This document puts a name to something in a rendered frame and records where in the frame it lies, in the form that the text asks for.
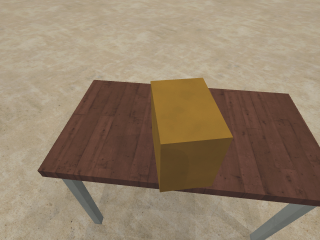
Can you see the table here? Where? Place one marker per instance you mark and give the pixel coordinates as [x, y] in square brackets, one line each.
[273, 155]

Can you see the carton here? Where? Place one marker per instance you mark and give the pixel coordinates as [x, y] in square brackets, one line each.
[190, 135]

